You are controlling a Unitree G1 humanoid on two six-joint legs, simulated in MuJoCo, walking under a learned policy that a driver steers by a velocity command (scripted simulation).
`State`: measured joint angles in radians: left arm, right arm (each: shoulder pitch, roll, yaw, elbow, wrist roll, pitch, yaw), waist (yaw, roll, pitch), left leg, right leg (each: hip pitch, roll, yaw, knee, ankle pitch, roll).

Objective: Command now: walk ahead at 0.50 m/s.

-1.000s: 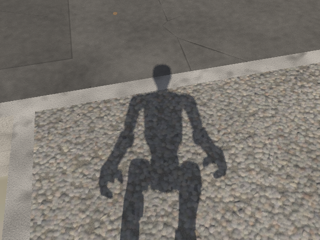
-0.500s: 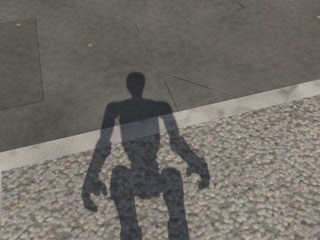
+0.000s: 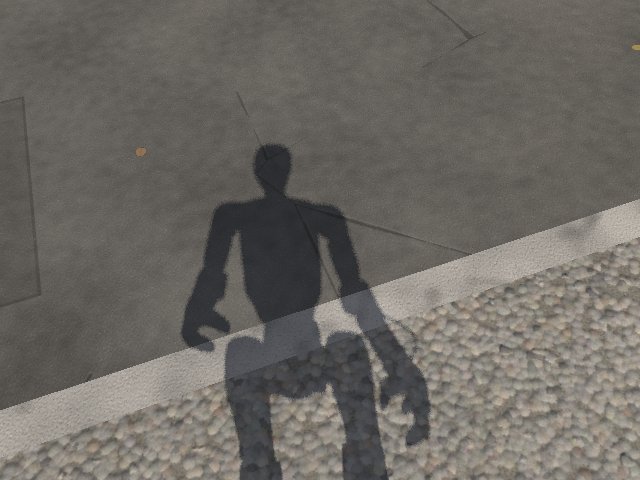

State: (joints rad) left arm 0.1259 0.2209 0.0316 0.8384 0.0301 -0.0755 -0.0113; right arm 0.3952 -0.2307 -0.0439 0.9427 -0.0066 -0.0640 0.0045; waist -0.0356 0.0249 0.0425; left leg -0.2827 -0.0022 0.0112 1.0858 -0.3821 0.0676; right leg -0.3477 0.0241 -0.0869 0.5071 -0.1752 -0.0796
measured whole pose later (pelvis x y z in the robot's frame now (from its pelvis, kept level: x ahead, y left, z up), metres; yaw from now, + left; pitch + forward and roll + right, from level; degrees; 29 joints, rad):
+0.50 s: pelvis +0.26 +0.04 -0.02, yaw +12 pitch +1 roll +0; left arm 0.40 0.21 0.04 1.00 0.02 -0.07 0.02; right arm 0.08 -0.23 -0.05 0.81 -0.04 -0.04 0.03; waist 0.02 -0.01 0.06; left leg -0.46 -0.06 0.11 0.61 -0.17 0.15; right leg -0.06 -0.05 -0.20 0.83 -0.45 -0.02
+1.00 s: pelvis +0.54 +0.09 -0.01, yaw +28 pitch +2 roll +1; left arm 0.03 0.25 0.02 0.73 0.04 -0.07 -0.02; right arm 0.46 -0.29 -0.07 0.89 -0.01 -0.05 -0.01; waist -0.09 -0.01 0.03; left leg 0.02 -0.13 -0.20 0.47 -0.46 0.09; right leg -0.46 0.00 -0.01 0.51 -0.09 -0.03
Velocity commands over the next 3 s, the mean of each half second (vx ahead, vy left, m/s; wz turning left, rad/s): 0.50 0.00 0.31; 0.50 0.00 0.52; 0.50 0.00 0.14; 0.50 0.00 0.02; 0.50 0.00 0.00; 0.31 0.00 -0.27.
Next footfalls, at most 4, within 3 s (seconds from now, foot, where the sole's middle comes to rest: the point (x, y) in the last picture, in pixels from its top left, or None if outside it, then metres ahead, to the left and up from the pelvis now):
0.46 left None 0.37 0.12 -0.77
1.00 right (304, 369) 0.72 0.07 -0.77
1.52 left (175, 330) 0.84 0.38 -0.77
2.06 right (192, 219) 1.20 0.37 -0.77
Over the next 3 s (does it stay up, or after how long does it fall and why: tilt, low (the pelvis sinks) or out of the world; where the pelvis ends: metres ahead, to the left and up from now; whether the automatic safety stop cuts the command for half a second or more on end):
stays up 1.36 0.60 0.01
